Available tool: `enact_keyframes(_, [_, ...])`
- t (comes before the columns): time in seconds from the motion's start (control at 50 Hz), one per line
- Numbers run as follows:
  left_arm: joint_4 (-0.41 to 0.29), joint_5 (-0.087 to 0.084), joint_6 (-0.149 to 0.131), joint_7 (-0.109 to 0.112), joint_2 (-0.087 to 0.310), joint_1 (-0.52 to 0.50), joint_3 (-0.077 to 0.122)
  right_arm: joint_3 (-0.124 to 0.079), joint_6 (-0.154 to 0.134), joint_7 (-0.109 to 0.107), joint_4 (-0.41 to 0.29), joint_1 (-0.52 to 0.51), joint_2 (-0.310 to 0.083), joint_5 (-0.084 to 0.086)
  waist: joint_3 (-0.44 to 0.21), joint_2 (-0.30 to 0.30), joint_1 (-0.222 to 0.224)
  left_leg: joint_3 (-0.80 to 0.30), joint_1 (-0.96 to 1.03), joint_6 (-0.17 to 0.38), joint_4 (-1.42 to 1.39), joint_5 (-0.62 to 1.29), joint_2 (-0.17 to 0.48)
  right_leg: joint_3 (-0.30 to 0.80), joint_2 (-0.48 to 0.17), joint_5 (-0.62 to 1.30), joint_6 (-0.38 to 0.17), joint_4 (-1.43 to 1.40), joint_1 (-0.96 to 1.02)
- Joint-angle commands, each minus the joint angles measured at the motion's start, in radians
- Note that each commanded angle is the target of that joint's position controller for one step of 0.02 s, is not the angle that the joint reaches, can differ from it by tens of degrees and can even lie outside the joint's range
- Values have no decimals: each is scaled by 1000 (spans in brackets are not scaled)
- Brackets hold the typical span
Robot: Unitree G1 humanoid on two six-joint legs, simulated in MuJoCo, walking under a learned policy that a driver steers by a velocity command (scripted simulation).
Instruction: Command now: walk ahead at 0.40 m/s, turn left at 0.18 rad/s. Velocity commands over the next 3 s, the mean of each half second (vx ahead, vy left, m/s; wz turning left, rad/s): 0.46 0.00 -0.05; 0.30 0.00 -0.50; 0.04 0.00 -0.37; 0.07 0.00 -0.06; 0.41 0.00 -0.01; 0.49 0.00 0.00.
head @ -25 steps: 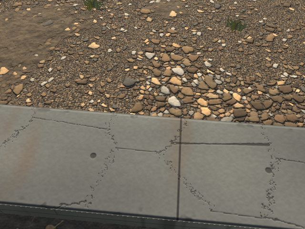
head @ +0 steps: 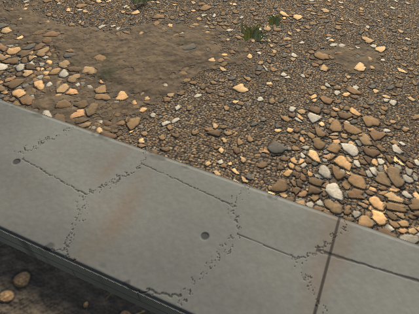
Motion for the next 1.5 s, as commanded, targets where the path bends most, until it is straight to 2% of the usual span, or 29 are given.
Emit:
enact_keyframes(0.02, [-146, 2, -54, -6, 80, -144, 3, -82, -12, -13, 20, 336, -276, -8, -122, 243, -195, -634, 538, 286, -229, -65, 402, 44, 58, -241, -8, 559, -660])
enact_keyframes(0.06, [-139, -26, -58, -11, 135, -166, 22, -47, -39, -3, 9, 236, -168, -8, 27, 174, -146, -483, 399, 236, -276, -207, 312, 95, -28, -73, -46, 627, -714])
enact_keyframes(0.1, [-129, -2, -55, -13, 115, -164, 20, -30, -46, 0, -2, 155, -125, -9, 83, 144, -101, -365, 286, 203, -331, -41, 255, 100, -53, 66, -39, 555, -659])
enact_keyframes(0.32, [-205, -6, -32, -42, 7, -386, -25, -20, -14, -25, 103, 353, -96, -10, 115, 37, -176, -125, 500, 153, -280, 487, 227, 0, 21, 163, -48, 340, -765])
enact_keyframes(0.36, [-247, -10, -43, -60, -37, -430, -41, -15, 10, -27, 127, 387, -114, -19, 61, 86, -169, -80, 575, 118, -159, 843, 228, -47, 77, 85, -84, 217, -689])
enact_keyframes(0.42, [-202, -7, -30, -66, 47, -200, 3, -30, 18, -48, 110, 301, -214, 0, -148, 190, -10, -42, 467, 84, 148, 1289, 211, -48, 165, 244, -132, -117, -132])
enact_keyframes(0.44, [-143, -7, -22, -53, 87, -38, 21, -33, -1, -48, 93, 242, -220, 4, -192, 155, 61, -24, 283, 57, 298, 1138, 175, -3, 134, 433, -152, -210, 157])
enact_keyframes(0.46, [-101, -6, -7, -33, 180, 97, 36, -6, -34, -36, 57, 242, -127, -52, -271, -73, 57, -5, -146, -4, 627, 193, 77, 260, -97, 855, -218, -57, 595])
enact_keyframes(0.48, [-88, 15, 9, -18, 234, 148, 48, 18, -78, -17, 58, 305, -54, -37, -360, -224, 39, -62, -469, -57, 934, -330, -32, 591, -337, 1100, -428, -39, 774])
enact_keyframes(0.5, [-77, 26, 23, -7, 192, 159, 53, 5, -101, -7, 58, 231, -103, -3, -308, -73, 95, -113, -596, -76, 1049, -285, 17, 570, -307, 829, -449, -114, 703])
enact_keyframes(0.52, [-69, 21, 28, 0, 144, 132, 43, 7, -106, -4, 25, 140, -91, 25, -157, -54, 82, -67, -707, -76, 1092, -243, 49, 489, -245, 595, -401, -153, 604])
enact_keyframes(0.58, [-74, 24, 35, -7, 36, 24, -3, 30, -86, 8, -19, 86, -9, 1, 84, -43, -35, -27, -784, -85, 1249, -224, 84, 421, -168, 275, -352, -278, 161])
enact_keyframes(0.66, [-62, 24, 25, 9, 45, -47, -14, 73, -60, -6, -116, 44, 66, -2, 182, -119, -115, 12, -865, -122, 1423, -207, 83, 322, -102, 312, -304, -357, -191])
enact_keyframes(0.72, [-86, -11, 36, 44, 111, -79, 7, 95, -79, -14, -240, -54, 45, -63, 76, -24, -142, 79, -455, -112, 775, -69, 96, 203, 12, 534, -227, -398, -398])
enact_keyframes(0.74, [-72, -12, 30, 52, 134, 27, 23, 81, -77, -19, -236, -87, 39, -59, -20, -27, -99, 167, -189, -111, 667, 28, 15, 234, 11, 615, -236, -430, -428])
enact_keyframes(0.8, [-88, -37, 37, 40, 213, -74, 41, 4, -60, -42, -179, 227, -120, -26, -269, -231, -289, 74, -15, -38, 403, 78, -56, 234, -17, 1425, -120, -87, 104])
enact_keyframes(0.82, [-116, -40, 31, 34, 177, -124, 36, -17, -52, -40, -147, 335, -181, -29, -310, -165, -334, -31, 116, -3, 243, 228, 7, 241, 3, 1290, -76, 114, 111])
enact_keyframes(0.84, [-157, 2, 20, 28, -30, 43, -5, -32, -51, -32, -132, 319, -285, -85, -443, 417, -166, -523, 376, 187, 111, 722, 375, 198, 216, 164, -9, 597, -168])
enact_keyframes(0.86, [-86, 16, 11, -6, 39, 179, 14, -14, -49, -40, -196, 246, -216, -119, -595, 482, -142, -975, 360, 315, -94, 601, 482, 384, 302, -134, 14, 1005, -256])
enact_keyframes(0.92, [-166, -10, 85, 8, 41, 4, 19, 20, -37, -41, -140, 47, -24, -11, -62, 104, -58, -447, -46, 162, -68, 28, 352, 140, 133, -92, 17, 1206, -499])
enact_keyframes(0.98, [-199, -23, 108, 17, 31, -20, 19, 0, -54, -55, -92, 16, -20, -24, 37, 101, -39, -149, -171, 104, -128, -54, 260, 117, 97, -3, -16, 1121, -400])
enact_keyframes(1.06, [-278, -1, 107, 34, 46, -124, 27, -24, -46, -74, -56, 58, -43, -24, 25, 109, -58, -31, -45, 149, -167, 110, 290, 121, 65, 61, 12, 856, -443])
enact_keyframes(1.1, [-318, -17, 108, 17, -36, -170, -13, -44, -4, -78, -33, 30, -106, -26, 13, 177, -55, 69, -27, 163, -187, 140, 254, 50, 54, -161, 24, 427, -352])
enact_keyframes(1.22, [-279, 11, 119, -21, 52, -77, 30, -55, 8, -46, -17, -35, -147, 10, -88, 121, -25, 61, -57, 119, -118, 6, 322, -18, 86, 119, -76, 82, -12])
enact_keyframes(1.24, [-274, 20, 113, -14, 72, -52, 41, -45, 19, -41, 10, 7, -108, 7, -66, 53, -24, 103, -104, 65, -34, -109, 268, 16, 98, 144, -109, -16, 53])
enact_keyframes(1.28, [-341, 46, 88, 9, 218, -86, 66, -29, 37, -47, -39, -18, -73, -26, -10, -296, -35, 98, -388, -83, 455, -407, 40, 591, -268, 122, -343, -278, 7])
enact_keyframes(1.3, [-336, 46, 65, 8, 182, -103, 56, -50, 43, -55, -35, -57, -131, -16, -19, -199, -15, -12, -389, -89, 619, -375, 52, 575, -265, 129, -376, -289, -32])
enact_keyframes(1.4, [-333, 31, 32, 23, -9, -228, -17, -44, 39, -49, 26, 8, -78, -18, -85, -110, -94, -83, -310, -103, 602, -96, 77, 316, -115, 302, -240, -227, -8])
enact_keyframes(1.5, [-293, 33, 39, 25, 32, -183, -4, -12, 33, -35, 26, -27, -23, -13, -81, -127, -50, -38, -121, -107, 251, -130, 56, 261, -97, 370, -262, -196, 2])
